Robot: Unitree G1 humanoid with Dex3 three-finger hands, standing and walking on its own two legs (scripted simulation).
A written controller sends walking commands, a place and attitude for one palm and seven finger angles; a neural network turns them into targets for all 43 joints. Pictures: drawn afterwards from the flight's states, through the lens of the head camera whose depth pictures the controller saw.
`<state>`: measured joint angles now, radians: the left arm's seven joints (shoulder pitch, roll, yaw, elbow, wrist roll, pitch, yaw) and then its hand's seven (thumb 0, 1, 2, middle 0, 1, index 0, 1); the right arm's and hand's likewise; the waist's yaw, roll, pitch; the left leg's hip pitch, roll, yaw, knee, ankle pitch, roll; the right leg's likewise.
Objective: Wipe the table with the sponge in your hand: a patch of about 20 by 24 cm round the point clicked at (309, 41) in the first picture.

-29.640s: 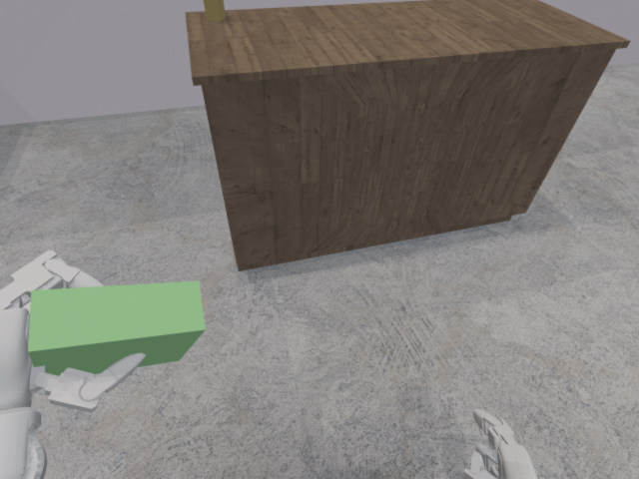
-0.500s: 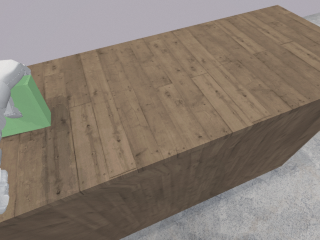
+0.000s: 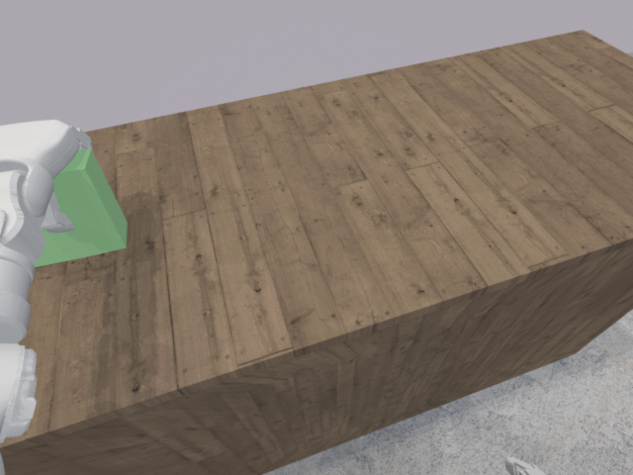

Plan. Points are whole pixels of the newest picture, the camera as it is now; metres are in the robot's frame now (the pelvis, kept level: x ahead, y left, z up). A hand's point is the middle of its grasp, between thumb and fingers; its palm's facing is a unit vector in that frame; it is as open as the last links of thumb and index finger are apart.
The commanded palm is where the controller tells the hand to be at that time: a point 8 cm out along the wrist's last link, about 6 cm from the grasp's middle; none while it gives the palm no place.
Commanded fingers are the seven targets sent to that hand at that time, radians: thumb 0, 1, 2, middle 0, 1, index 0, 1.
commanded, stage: slide across to the middle lane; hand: left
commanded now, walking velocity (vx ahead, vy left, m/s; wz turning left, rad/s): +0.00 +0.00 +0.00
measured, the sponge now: (67, 223) +0.38 +0.36 +0.10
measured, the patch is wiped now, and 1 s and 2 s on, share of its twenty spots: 0.35 0.45 0.55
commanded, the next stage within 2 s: wipe back along the middle lane in 0.58 s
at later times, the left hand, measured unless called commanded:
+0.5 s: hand (115, 162) +0.44 +0.30 +0.16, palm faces -0.02 +0.01 -1.00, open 9.4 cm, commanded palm +0.41 +0.29 +0.22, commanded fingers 0.00 0.10 1.30 -1.20 -1.60 -1.20 -1.60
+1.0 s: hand (125, 173) +0.42 +0.28 +0.16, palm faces +0.02 +0.00 -1.00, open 9.4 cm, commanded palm +0.39 +0.26 +0.21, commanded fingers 0.00 0.10 1.30 -1.20 -1.60 -1.20 -1.60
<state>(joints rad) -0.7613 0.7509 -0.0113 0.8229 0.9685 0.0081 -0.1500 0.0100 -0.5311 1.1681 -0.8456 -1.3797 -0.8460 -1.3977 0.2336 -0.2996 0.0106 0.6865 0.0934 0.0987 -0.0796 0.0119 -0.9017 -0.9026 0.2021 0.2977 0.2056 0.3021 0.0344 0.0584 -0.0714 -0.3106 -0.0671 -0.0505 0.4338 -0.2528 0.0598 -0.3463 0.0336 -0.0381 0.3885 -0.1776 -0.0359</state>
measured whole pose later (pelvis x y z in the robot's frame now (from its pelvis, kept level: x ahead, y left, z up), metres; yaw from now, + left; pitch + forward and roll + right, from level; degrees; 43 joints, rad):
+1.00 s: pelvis +0.02 +0.01 +0.00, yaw +0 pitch +5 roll -1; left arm -0.65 0.55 -0.17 0.44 0.94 0.37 -0.11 0.02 -0.46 1.13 -0.78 -1.44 -0.78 -1.45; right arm 0.12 -0.29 0.04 0.68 0.08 0.08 -0.05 0.02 -0.90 -0.90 0.20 0.30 0.20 0.30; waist 0.05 0.08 -0.06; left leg -0.20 -0.08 -0.05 0.39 -0.26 0.07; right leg -0.25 0.02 -0.03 0.38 -0.21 -0.03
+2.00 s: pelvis +0.00 -0.02 +0.00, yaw -2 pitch +0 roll +0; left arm -0.28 0.49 -0.19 -0.02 0.94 0.60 -0.09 0.04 -0.42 1.10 -0.68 -1.52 -0.76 -1.46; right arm 0.03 -0.28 0.08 0.62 0.10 0.12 -0.03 0.02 -0.90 -0.90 0.20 0.30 0.20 0.30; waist 0.08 0.10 -0.07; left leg -0.16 -0.05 -0.03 0.44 -0.29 0.04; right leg -0.23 0.05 -0.01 0.46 -0.24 -0.05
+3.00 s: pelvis -0.02 -0.04 +0.00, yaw -1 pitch -3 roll +1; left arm -0.34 0.39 -0.35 -0.12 0.88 0.65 -0.08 0.00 -0.46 1.09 -0.73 -1.47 -0.84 -1.36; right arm -0.02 -0.23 0.10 0.63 0.10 0.10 -0.02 0.02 -0.90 -0.90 0.20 0.30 0.20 0.30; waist 0.11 0.10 -0.05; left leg -0.12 -0.05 -0.04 0.43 -0.26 0.01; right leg -0.20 0.05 -0.03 0.47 -0.22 -0.08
